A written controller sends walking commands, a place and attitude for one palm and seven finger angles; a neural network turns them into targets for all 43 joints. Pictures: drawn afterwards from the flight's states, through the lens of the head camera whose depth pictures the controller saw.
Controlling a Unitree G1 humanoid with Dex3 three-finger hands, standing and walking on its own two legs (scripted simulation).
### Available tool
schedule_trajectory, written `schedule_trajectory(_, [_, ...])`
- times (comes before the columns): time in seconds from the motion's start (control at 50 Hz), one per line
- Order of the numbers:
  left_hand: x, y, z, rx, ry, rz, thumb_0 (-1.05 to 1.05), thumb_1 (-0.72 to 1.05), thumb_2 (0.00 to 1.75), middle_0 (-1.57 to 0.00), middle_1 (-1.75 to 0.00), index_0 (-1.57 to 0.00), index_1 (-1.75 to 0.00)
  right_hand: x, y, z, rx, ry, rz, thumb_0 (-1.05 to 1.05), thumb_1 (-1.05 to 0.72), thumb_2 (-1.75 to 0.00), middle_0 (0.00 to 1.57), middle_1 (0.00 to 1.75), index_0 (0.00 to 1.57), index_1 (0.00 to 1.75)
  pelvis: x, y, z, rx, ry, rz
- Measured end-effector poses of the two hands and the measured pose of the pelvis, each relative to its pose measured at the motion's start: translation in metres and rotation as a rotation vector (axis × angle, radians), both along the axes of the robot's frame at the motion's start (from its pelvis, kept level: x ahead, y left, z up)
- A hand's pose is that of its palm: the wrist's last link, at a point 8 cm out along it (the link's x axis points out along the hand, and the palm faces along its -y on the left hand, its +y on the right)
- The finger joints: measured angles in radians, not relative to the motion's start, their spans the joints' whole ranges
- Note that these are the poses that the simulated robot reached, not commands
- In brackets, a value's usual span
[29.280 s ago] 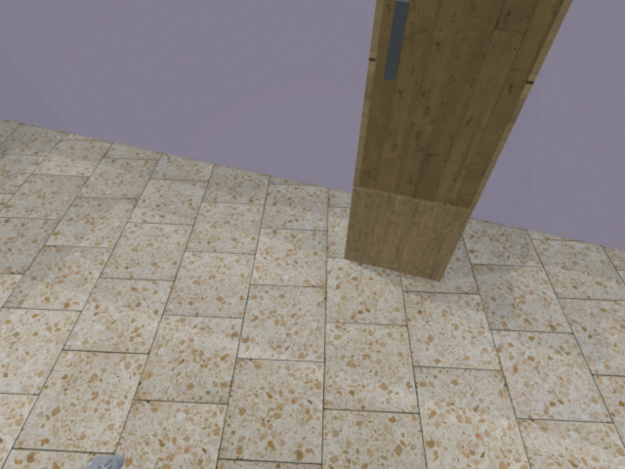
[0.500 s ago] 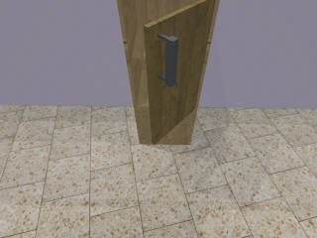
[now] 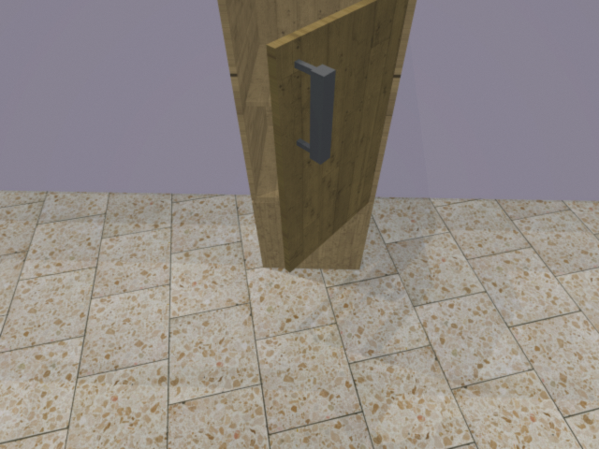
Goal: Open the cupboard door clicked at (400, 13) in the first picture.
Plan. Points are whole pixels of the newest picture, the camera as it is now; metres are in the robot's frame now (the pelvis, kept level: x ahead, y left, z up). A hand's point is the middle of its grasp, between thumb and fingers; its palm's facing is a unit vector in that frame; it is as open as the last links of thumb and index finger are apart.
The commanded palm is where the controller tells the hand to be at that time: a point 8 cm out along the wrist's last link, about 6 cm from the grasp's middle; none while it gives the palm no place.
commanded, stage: look to check the result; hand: left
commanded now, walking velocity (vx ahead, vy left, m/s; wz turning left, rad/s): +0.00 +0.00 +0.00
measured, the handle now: (311, 113) +0.59 +0.01 +0.13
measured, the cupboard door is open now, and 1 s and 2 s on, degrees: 48 48 48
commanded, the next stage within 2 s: walk to a spot facing it in 0.14 s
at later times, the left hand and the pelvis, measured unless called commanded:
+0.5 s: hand out of the picture +0.03 +0.19 -0.18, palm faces -0.02 -0.98 -0.21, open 7.4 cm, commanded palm none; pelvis +0.00 +0.01 -0.01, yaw -4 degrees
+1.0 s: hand out of the picture +0.11 +0.19 -0.18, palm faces -0.31 -0.91 -0.27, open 7.4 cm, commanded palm none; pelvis -0.02 +0.01 -0.01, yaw -21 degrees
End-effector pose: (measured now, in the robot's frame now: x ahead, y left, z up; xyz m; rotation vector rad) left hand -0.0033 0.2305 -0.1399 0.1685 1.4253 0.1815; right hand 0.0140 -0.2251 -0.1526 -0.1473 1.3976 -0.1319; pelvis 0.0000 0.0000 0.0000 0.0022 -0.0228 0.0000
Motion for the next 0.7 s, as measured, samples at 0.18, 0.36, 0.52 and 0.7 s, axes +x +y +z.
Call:
schedule_trajectory(0.18, [0.011, -0.002, -0.001, -0.006, -0.025, -0.007, 0.00, 0.91, 0.90, -0.20, -0.30, -0.20, -0.29, 0.004, -0.001, 0.002, -0.005, -0.007, -0.002, 0.01, -0.91, -0.90, 0.20, 0.30, 0.20, 0.30, 0.003, 0.000, 0.000, 0.000, 0.000, -0.001])
schedule_trajectory(0.36, [0.022, 0.001, -0.001, -0.001, -0.044, -0.019, 0.00, 0.91, 0.90, -0.20, -0.30, -0.20, -0.29, 0.004, -0.001, 0.001, -0.011, -0.016, -0.021, 0.01, -0.91, -0.90, 0.20, 0.30, 0.20, 0.30, 0.004, 0.001, 0.000, -0.001, 0.002, -0.021])
schedule_trajectory(0.52, [0.031, 0.013, -0.011, -0.011, -0.016, -0.058, 0.00, 0.91, 0.90, -0.20, -0.30, -0.20, -0.29, -0.007, 0.001, -0.001, -0.042, -0.034, -0.113, 0.01, -0.91, -0.90, 0.20, 0.30, 0.20, 0.30, 0.000, 0.010, -0.008, -0.015, 0.007, -0.086])
schedule_trajectory(0.7, [0.076, 0.027, -0.006, 0.004, -0.068, -0.163, 0.01, 0.91, 0.90, -0.20, -0.30, -0.20, -0.29, -0.034, 0.002, 0.002, -0.069, -0.053, -0.173, 0.01, -0.91, -0.90, 0.20, 0.30, 0.20, 0.30, -0.011, 0.018, -0.009, -0.001, 0.021, -0.179])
